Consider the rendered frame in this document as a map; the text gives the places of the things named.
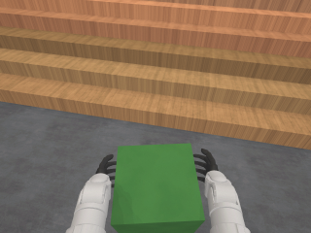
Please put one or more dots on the left robot forearm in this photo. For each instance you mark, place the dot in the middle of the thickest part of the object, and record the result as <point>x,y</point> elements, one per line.
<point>92,206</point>

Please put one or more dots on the robot right hand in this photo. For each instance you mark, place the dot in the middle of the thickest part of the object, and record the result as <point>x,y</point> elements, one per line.
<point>210,164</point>

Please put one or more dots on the right robot forearm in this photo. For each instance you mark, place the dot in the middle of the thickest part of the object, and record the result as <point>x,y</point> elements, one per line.
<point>223,204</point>

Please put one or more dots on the robot left hand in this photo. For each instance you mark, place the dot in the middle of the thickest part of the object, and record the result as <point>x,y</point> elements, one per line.
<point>104,165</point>

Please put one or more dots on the carton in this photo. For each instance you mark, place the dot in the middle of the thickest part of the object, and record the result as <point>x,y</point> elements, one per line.
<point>156,190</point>

